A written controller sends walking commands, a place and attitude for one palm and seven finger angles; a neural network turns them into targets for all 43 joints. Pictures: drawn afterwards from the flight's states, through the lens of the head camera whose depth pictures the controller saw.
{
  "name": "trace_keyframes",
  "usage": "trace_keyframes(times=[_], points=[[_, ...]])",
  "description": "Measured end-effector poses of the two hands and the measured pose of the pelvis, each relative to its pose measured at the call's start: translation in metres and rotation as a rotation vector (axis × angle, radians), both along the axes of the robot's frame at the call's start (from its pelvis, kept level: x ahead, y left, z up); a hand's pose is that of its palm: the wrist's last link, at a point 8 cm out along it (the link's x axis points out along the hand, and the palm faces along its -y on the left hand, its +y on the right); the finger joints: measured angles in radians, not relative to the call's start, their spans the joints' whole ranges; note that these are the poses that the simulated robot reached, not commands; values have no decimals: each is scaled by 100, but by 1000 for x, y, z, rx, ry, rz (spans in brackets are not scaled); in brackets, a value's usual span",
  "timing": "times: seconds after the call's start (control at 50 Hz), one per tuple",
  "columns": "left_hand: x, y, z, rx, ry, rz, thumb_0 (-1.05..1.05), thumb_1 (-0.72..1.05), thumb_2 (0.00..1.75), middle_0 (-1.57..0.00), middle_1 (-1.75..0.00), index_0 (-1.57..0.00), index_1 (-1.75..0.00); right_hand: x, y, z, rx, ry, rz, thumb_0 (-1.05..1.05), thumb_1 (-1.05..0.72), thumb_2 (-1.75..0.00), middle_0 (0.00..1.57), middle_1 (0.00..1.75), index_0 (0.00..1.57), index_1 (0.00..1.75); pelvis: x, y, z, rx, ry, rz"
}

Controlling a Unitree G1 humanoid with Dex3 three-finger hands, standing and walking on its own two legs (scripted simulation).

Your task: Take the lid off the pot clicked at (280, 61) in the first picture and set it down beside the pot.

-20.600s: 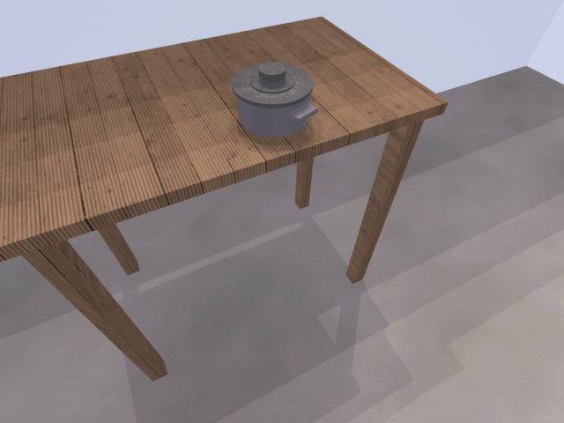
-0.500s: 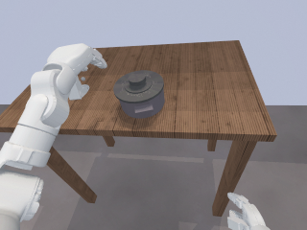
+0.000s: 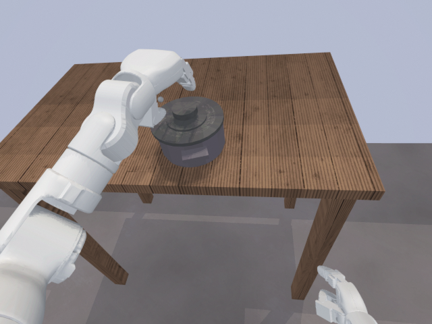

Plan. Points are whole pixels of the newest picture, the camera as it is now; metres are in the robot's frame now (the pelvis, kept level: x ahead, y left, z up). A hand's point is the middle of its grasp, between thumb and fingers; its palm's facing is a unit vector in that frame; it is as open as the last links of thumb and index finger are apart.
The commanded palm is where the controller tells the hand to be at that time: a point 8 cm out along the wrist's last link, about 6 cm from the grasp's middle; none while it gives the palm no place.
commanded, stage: move the open hand above the knob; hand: left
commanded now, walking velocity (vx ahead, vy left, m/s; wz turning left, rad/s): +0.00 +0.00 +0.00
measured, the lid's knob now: (184, 109) +0.49 +0.08 +0.16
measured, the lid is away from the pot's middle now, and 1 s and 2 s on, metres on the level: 0.00 0.00 0.00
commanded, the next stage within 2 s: none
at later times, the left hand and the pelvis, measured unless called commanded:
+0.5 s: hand (174, 95) +0.46 +0.09 +0.21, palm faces -0.16 +0.00 -0.99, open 9.8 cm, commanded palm +0.43 +0.10 +0.29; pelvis +0.01 +0.01 +0.00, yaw -1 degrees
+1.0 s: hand (165, 74) +0.46 +0.09 +0.25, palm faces -0.07 -0.05 -1.00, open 9.7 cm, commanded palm +0.43 +0.10 +0.29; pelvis +0.00 +0.01 +0.00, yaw -1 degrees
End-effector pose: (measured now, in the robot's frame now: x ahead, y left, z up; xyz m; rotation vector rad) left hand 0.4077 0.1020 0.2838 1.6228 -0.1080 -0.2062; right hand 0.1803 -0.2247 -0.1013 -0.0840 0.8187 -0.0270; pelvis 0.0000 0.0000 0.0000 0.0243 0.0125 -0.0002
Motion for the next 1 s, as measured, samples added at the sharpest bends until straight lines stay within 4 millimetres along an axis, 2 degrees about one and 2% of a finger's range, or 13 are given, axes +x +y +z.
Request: trace_keyframes(times=[0.08, 0.14, 0.22, 0.3, 0.36, 0.4, 0.54, 0.62, 0.7, 0.78, 0.86, 0.92, 1.0], points=[[24, 15, 25, -108, -33, 141, 0, -35, 168, -90, -9, -90, -9, -10, 0, -5, 22, 45, -13, 1, -91, -90, 20, 30, 20, 30, 3, 1, 1, 2, 31, -5], [29, 11, 4, -85, 31, 180, 0, -35, 168, -90, -9, -90, -9, -19, -1, -9, 41, 93, -17, 1, -91, -90, 20, 30, 20, 30, 5, 2, 1, 1, 42, -5], [22, -19, -25, -23, 104, 51, 0, -34, 168, -90, -9, -89, -9, -24, -3, -12, 28, 112, -29, 1, -91, -90, 20, 30, 20, 30, 7, 4, 1, -1, 32, -1], [32, -36, 0, -23, 51, -14, 0, -34, 168, -90, -9, -90, -9, -28, -3, -14, 3, 95, -56, 1, -91, -90, 20, 30, 20, 30, 9, 6, 1, -1, 28, -6], [50, -26, 24, -117, 16, 70, 0, -35, 168, -90, -9, -91, -9, -36, -3, -15, 2, 114, -77, 1, -91, -90, 20, 30, 20, 30, 11, 7, 2, 3, 43, -22], [56, -16, 26, -135, 17, 129, 0, -35, 168, -90, -9, -90, -9, -42, -3, -16, 14, 130, -85, 1, -91, -90, 20, 30, 20, 30, 13, 7, 2, 5, 52, -31], [34, -21, -27, -38, 123, 57, 0, -34, 168, -90, -9, -89, -9, -42, -4, -16, 23, 153, -75, 1, -91, -90, 20, 30, 20, 30, 13, 9, 2, -3, 34, -17], [32, -25, -2, -46, 50, -1, 0, -34, 168, -90, -9, -90, -9, -30, -2, -11, -4, 93, -66, 1, -91, -90, 20, 30, 20, 30, 10, 11, 2, -3, 27, -10], [45, -3, 24, -117, 0, 133, 0, -35, 168, -90, -9, -90, -9, -26, 2, -8, 0, 86, -58, 1, -91, -90, 20, 30, 20, 30, 9, 11, 2, 1, 43, -20], [39, 8, 1, -77, 55, 187, 0, -34, 168, -90, -9, -90, -9, -24, 6, -6, 28, 97, -44, 1, -91, -90, 20, 30, 20, 30, 8, 11, 2, -1, 48, -15], [22, -9, -23, -24, 109, 68, 0, -34, 168, -90, -9, -90, -9, -17, 8, -3, 17, 74, -30, 1, -91, -90, 20, 30, 20, 30, 7, 12, 1, -6, 28, 1], [20, -19, -7, -26, 69, 3, 0, -34, 168, -90, -9, -90, -9, -12, 11, 0, 1, 35, -31, 1, -91, -90, 20, 30, 20, 30, 6, 14, 1, -8, 20, 4], [38, -4, 24, -108, 13, 114, 0, -35, 168, -91, -9, -91, -9, -17, 13, -1, -4, 46, -42, 1, -91, -90, 20, 30, 20, 30, 5, 14, 2, -3, 32, -11]])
